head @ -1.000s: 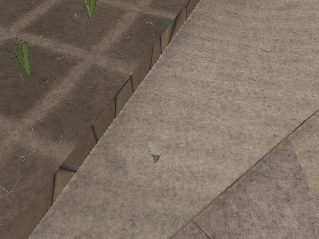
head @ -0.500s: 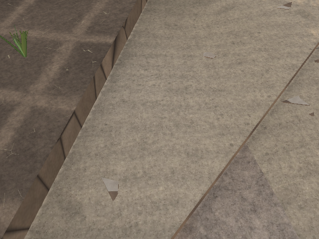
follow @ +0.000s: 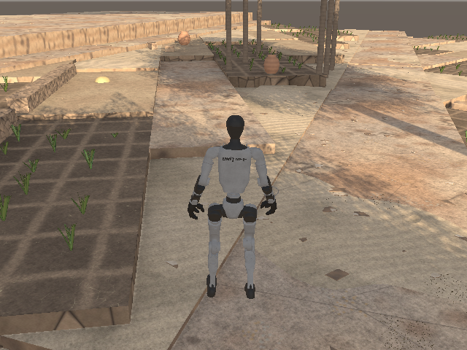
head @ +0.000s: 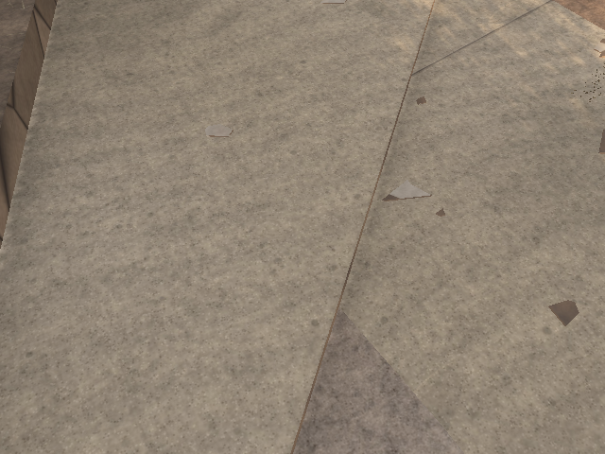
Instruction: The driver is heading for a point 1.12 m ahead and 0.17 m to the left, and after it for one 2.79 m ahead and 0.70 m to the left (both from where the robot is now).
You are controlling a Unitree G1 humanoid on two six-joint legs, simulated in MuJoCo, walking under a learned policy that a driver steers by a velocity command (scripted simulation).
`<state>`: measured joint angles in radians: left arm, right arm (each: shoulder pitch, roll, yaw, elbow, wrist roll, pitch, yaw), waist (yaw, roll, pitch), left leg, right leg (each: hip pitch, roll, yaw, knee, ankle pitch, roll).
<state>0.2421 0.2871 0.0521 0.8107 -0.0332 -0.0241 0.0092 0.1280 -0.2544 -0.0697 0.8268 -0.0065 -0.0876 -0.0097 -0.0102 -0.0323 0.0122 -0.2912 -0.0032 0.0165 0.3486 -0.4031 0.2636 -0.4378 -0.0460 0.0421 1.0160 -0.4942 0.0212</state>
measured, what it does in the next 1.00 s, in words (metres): walks ahead, turning left: right foot, then left foot 0.04 m higher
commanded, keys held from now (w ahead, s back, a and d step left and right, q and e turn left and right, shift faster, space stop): w+e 0.04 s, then w+q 0.96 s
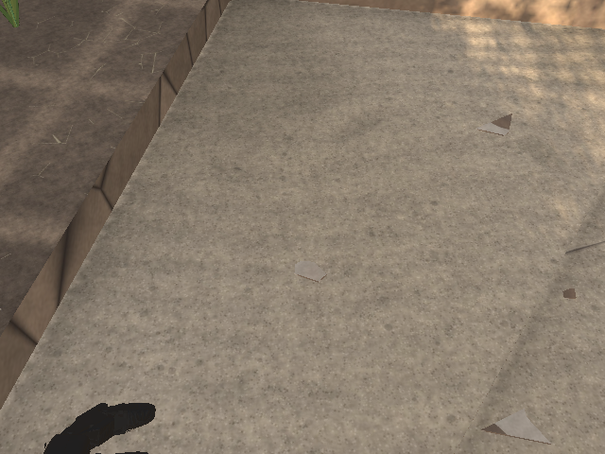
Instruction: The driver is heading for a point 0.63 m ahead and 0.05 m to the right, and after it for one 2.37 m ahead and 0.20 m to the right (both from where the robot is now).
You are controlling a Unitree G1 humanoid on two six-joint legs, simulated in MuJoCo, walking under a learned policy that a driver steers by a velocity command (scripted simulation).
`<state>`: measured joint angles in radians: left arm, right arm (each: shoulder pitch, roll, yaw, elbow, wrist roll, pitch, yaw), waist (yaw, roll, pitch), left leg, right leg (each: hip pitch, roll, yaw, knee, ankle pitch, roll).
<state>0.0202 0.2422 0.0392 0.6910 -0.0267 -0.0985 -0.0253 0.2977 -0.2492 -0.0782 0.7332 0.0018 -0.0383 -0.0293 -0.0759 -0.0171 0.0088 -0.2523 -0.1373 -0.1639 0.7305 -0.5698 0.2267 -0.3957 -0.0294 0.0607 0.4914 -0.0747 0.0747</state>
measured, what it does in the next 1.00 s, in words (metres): walks ahead: right foot 0.04 m lower, then left foot 0.04 m higher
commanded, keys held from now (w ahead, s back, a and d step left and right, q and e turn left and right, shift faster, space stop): w+q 0.10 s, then w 0.10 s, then w+e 0.66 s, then e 0.14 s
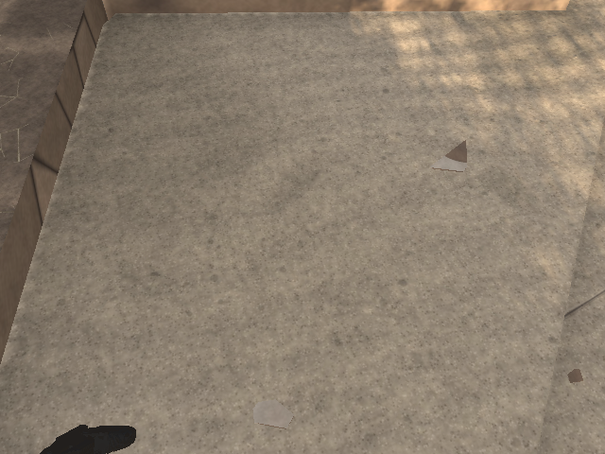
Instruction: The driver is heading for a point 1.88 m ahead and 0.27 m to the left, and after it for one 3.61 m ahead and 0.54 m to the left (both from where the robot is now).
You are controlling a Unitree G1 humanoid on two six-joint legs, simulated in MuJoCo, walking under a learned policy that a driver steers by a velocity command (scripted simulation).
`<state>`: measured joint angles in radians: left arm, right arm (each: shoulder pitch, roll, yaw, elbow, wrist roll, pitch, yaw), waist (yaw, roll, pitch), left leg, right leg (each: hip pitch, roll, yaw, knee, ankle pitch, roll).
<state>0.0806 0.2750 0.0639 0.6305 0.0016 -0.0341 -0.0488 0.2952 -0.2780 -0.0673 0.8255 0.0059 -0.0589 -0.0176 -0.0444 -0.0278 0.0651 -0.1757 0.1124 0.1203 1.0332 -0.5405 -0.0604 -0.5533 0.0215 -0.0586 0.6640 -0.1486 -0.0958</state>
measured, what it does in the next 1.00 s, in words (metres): walks ahead, turning left: left foot, then right foot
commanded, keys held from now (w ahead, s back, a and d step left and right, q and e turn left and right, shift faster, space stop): e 0.06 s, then q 0.88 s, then e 0.06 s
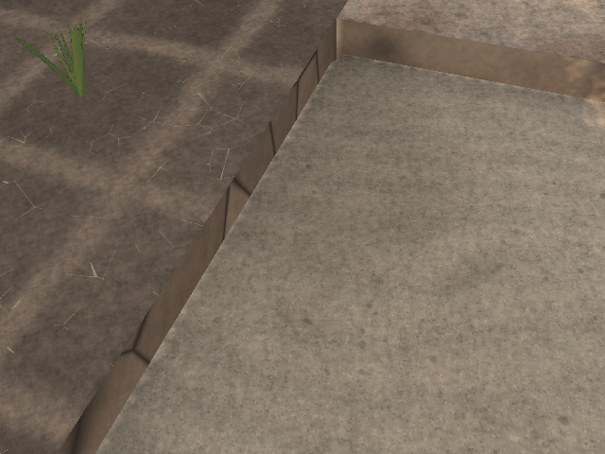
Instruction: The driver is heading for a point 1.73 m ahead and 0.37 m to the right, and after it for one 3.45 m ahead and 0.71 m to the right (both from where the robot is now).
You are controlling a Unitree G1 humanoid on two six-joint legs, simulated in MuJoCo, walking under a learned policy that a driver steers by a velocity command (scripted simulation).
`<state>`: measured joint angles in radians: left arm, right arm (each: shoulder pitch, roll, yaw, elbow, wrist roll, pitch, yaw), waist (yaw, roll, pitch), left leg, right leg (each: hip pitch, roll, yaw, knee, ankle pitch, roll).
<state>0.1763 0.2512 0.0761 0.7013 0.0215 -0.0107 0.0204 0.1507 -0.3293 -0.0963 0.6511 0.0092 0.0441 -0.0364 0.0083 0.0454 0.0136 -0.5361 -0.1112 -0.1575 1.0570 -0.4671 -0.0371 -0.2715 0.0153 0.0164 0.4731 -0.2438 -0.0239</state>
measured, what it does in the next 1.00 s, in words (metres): steps on the spot, turning right: left foot, then right foot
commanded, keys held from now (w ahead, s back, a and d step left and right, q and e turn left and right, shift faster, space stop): e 0.80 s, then q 0.20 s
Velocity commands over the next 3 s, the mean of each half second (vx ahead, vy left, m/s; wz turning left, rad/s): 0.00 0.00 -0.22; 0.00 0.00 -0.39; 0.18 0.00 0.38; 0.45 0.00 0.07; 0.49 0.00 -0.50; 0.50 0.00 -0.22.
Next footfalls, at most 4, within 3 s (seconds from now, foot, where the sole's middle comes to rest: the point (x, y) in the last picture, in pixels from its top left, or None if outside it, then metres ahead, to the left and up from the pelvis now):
0.20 left None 0.02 0.14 -0.78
0.54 right None -0.01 -0.12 -0.78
1.00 left None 0.07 0.09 -0.78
1.58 left None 0.20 0.14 -0.78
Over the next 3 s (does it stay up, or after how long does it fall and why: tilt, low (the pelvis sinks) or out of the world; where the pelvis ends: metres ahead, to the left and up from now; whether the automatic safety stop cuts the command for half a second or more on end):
stays up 0.84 -0.06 0.00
